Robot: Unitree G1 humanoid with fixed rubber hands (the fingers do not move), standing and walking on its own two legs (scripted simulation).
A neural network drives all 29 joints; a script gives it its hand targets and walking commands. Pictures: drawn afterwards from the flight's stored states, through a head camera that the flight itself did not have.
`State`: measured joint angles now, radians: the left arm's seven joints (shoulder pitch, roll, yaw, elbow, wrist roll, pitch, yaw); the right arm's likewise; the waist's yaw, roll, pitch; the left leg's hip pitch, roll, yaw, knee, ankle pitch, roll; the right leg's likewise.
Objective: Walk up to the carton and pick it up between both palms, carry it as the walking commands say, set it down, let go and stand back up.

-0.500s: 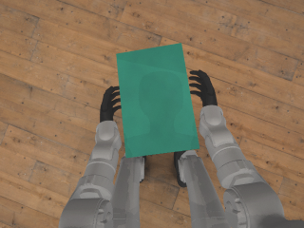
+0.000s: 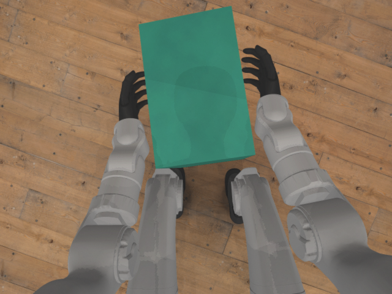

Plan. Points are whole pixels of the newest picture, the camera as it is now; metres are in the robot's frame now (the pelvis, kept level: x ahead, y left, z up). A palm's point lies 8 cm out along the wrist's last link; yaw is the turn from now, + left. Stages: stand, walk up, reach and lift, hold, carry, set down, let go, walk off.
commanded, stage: set down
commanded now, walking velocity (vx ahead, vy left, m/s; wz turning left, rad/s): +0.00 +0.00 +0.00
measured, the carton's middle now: (200, 104) +0.44 +0.02 -0.25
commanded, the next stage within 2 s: none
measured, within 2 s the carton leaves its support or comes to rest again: neither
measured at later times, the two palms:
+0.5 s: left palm (142, 102) +0.45 +0.16 -0.26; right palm (255, 79) +0.49 -0.10 -0.24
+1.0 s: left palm (144, 93) +0.48 +0.17 -0.33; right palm (244, 66) +0.53 -0.09 -0.29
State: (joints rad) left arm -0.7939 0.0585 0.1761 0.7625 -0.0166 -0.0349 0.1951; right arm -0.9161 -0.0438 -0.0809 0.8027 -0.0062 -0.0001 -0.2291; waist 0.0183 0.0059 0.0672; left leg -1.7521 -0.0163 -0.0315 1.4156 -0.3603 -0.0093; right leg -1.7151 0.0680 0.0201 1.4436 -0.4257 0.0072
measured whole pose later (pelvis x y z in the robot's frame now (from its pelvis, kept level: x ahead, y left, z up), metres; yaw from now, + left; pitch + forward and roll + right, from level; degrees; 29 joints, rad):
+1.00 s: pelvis -0.03 +0.00 -0.15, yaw -1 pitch +30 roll -1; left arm -1.35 0.19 0.31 0.92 0.02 0.18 0.15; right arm -1.58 -0.16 -0.24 1.07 -0.04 0.18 -0.20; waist 0.05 -0.01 0.48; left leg -2.04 -0.02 -0.03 1.96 -0.46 -0.02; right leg -2.00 0.09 0.00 2.00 -0.53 0.01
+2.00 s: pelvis -0.02 -0.01 -0.18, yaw +0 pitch +37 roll +1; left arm -1.36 0.18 0.37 0.94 0.11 0.24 -0.03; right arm -1.44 -0.18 -0.29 1.01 -0.05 0.18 -0.13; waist 0.06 -0.02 0.30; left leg -2.22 -0.02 -0.03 2.04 -0.47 -0.04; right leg -2.20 0.10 0.00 2.10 -0.54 0.00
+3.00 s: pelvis -0.02 -0.01 -0.18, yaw +0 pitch +38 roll +1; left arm -1.38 0.19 0.44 1.11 0.14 0.10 0.01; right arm -1.44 -0.20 -0.29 1.12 -0.06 0.12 -0.09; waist 0.06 -0.02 0.32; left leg -2.23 -0.02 -0.03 2.05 -0.48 -0.04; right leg -2.21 0.11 0.00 2.10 -0.55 0.01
